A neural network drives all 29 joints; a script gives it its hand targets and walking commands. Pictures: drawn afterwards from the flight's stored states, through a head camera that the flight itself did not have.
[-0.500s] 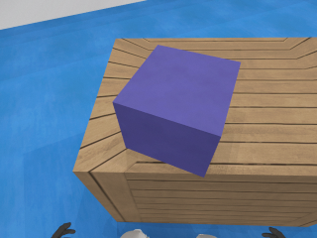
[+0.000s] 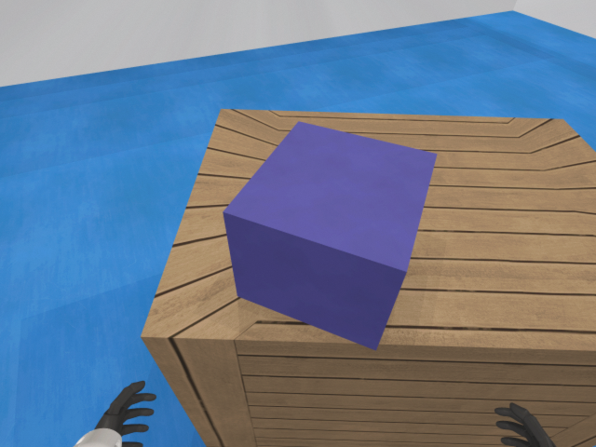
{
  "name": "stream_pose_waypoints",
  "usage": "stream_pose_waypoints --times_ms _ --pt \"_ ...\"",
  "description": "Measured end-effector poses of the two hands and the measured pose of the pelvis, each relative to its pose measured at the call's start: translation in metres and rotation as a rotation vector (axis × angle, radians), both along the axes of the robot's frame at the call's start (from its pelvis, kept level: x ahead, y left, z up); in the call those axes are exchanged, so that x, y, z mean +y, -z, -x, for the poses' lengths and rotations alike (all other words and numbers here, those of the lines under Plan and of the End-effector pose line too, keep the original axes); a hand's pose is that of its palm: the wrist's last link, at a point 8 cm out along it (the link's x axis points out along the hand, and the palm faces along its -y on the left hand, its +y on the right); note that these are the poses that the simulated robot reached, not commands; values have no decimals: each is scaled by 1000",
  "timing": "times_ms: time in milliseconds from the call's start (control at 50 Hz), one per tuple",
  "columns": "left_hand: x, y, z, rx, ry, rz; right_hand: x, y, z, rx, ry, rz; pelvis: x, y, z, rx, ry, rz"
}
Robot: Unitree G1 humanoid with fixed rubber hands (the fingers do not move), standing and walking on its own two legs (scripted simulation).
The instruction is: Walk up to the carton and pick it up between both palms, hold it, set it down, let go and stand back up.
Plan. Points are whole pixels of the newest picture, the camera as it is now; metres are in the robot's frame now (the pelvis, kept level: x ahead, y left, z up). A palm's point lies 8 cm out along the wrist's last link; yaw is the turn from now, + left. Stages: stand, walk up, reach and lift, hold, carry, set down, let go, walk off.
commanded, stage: reach and lift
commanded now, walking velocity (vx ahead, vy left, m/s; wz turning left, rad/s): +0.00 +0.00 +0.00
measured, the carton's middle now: (334, 227) +0.46 -0.04 +0.03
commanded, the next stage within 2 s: none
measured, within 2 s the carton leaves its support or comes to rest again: neither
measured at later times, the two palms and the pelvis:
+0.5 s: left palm (111, 404) +0.18 +0.27 -0.03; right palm out of the picture +0.13 -0.24 -0.01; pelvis +0.01 +0.02 +0.01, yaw -2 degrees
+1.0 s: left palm (86, 386) +0.19 +0.28 +0.02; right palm (509, 428) +0.14 -0.20 +0.04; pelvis +0.02 +0.02 +0.01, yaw -2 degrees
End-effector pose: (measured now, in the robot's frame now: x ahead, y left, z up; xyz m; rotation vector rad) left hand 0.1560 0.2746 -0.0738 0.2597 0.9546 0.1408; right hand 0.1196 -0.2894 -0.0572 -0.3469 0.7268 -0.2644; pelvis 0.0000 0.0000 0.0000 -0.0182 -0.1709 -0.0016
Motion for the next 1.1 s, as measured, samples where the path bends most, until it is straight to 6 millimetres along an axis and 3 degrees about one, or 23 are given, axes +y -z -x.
stream_pose_waypoints --times_ms 140,300,580,920,1100 --pt "-2 -2 9 2 33 28 22 -9 6 3 21 -28 8 -5 1 -7 9 8" --pt "-8 -27 -12 -139 79 54 46 -23 5 -67 61 -74 12 -9 -1 10 19 10" --pt "-7 -53 -31 -231 109 141 59 -65 -12 -198 139 -75 17 -14 -17 30 36 10" --pt "7 -87 -32 -387 160 156 80 -92 -18 -270 159 -120 18 -15 -23 42 36 12" --pt "1 -103 -37 -472 194 181 90 -109 -29 -340 164 -160 18 -15 -23 42 36 12"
